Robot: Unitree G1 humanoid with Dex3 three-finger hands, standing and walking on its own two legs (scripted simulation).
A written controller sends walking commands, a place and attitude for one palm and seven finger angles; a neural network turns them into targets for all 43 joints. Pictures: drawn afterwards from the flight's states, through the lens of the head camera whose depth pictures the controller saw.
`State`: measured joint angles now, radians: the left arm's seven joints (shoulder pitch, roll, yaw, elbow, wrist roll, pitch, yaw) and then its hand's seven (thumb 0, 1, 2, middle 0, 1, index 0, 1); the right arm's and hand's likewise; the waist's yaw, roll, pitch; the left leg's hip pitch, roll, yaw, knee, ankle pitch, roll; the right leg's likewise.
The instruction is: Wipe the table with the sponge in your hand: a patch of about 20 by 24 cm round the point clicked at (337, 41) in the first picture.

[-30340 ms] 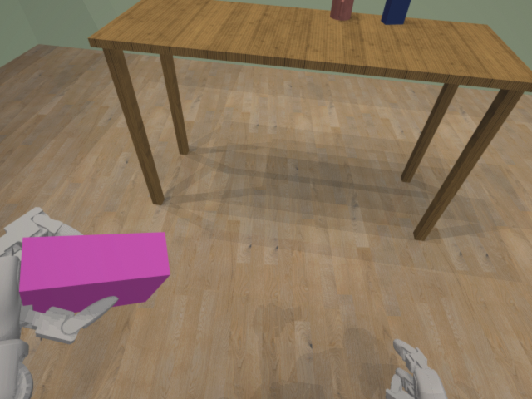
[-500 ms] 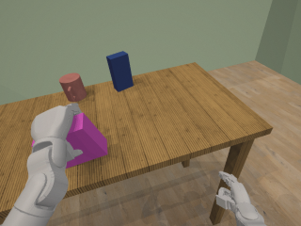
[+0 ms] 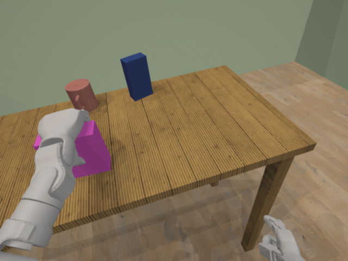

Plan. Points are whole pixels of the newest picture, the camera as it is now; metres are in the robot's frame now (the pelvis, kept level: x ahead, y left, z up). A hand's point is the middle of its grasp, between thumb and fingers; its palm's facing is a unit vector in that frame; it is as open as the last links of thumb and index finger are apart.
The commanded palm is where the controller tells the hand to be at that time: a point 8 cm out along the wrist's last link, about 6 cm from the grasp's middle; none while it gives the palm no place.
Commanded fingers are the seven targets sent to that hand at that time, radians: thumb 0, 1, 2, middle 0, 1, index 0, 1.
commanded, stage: wipe forward along the middle lane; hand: left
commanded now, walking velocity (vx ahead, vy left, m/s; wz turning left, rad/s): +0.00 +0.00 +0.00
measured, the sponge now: (80, 158) +0.32 +0.28 +0.10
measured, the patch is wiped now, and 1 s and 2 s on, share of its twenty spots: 1.00 1.00 1.00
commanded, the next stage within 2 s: slide back across to the first lane in 1.10 s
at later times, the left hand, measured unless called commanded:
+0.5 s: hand (74, 129) +0.36 +0.30 +0.15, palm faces +0.01 -0.04 -1.00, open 9.5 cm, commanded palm +0.34 +0.29 +0.18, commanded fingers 0.00 0.10 1.30 -1.20 -1.60 -1.20 -1.60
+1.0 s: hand (76, 117) +0.41 +0.31 +0.15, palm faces -0.05 -0.02 -1.00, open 9.6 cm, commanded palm +0.39 +0.31 +0.18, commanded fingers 0.00 0.10 1.30 -1.20 -1.60 -1.20 -1.60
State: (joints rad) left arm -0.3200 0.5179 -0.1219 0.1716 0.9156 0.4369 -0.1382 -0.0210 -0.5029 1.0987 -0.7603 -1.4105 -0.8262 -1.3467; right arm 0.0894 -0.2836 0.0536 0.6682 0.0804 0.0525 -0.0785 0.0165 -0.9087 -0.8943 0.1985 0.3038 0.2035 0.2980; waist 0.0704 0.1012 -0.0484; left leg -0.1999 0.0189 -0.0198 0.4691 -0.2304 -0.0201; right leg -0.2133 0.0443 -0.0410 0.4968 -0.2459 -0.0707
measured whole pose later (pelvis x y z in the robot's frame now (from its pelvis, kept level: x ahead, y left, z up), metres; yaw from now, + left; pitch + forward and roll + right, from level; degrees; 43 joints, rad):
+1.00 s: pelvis +0.01 +0.02 +0.00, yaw +0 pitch +3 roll +0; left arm -0.69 0.55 -0.09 0.70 0.98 0.28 -0.11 0.00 -0.52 1.12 -0.76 -1.40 -0.82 -1.37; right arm 0.20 -0.29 0.03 0.69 0.09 0.11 -0.08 0.01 -0.91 -0.89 0.20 0.30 0.20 0.30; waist 0.00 0.07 -0.08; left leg -0.30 0.01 -0.02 0.47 -0.23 0.00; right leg -0.29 0.03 -0.04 0.45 -0.22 -0.04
